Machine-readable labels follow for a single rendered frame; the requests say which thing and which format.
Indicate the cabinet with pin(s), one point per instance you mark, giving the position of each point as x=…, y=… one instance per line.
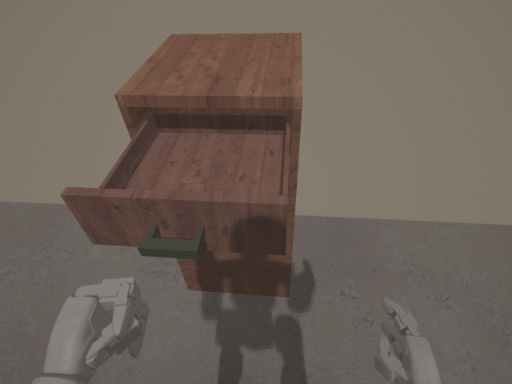
x=229, y=74

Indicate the left robot hand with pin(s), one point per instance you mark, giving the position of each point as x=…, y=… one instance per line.
x=112, y=309

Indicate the drawer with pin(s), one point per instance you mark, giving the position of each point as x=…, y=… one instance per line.
x=226, y=172

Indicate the handle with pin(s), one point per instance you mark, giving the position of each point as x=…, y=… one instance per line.
x=169, y=247

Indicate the right robot hand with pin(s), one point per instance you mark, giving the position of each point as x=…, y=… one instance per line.
x=413, y=351

